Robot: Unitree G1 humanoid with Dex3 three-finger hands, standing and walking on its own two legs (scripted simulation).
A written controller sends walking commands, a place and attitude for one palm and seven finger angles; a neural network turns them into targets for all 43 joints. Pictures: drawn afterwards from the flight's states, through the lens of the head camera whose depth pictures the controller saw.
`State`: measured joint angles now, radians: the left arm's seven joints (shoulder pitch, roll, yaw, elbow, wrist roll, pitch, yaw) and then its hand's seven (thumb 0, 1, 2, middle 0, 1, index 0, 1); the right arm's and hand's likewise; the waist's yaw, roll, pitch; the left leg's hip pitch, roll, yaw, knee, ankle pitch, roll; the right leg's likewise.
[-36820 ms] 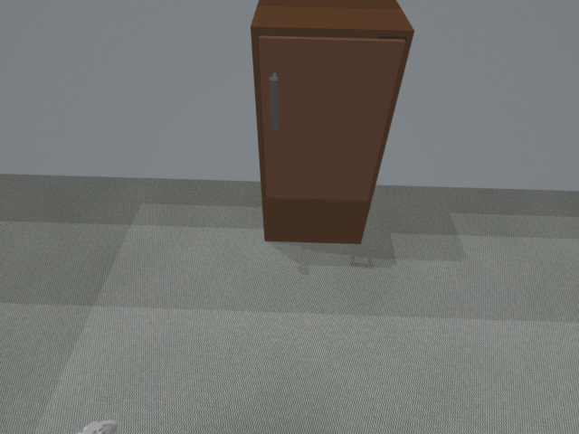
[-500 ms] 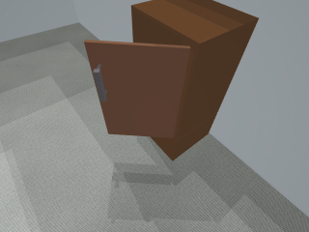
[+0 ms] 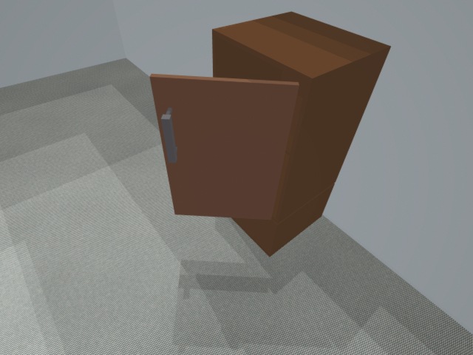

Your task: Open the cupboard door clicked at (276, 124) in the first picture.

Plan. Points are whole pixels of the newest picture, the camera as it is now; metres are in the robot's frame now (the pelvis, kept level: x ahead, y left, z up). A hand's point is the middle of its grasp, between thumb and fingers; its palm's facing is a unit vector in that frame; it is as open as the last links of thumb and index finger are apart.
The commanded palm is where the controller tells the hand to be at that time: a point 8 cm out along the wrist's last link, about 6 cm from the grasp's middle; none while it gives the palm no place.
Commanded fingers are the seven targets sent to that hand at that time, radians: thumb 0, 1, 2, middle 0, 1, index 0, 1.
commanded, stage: look again from close up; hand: left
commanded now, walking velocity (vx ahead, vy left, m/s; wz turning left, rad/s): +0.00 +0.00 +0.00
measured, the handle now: (171, 135) +0.71 +0.24 -0.05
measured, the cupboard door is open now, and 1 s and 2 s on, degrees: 48 48 48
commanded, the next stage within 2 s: shuffle to correct the standing spot in 0.02 s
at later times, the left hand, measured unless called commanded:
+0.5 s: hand out of the picture -0.05 +0.17 -0.19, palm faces +0.10 -0.99 -0.11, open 7.4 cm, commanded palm none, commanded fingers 0.00 0.90 0.90 -0.20 -0.30 -0.20 -0.30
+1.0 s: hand (168, 311) +0.25 +0.16 -0.16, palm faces +0.00 -0.98 -0.19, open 7.3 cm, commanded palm none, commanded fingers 0.00 0.90 0.90 -0.20 -0.30 -0.20 -0.30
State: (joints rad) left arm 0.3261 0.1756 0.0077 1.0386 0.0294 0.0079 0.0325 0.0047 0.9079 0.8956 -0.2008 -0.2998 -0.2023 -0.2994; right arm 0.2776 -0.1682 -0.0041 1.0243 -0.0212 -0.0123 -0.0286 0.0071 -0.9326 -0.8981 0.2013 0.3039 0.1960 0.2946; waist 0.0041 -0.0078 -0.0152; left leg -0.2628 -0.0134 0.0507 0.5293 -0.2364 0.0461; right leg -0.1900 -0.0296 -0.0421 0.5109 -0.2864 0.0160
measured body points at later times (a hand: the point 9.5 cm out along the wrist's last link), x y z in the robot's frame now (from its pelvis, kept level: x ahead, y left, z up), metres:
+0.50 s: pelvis +0.02 +0.02 -0.01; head +0.01 +0.05 +0.44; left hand -0.06 +0.22 -0.18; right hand +0.02 -0.22 -0.15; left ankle +0.04 +0.09 -0.74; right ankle -0.01 -0.13 -0.73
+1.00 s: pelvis +0.13 -0.01 -0.01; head +0.14 -0.02 +0.44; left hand +0.25 +0.21 -0.14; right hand +0.03 -0.20 -0.17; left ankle +0.05 +0.09 -0.70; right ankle +0.19 -0.09 -0.74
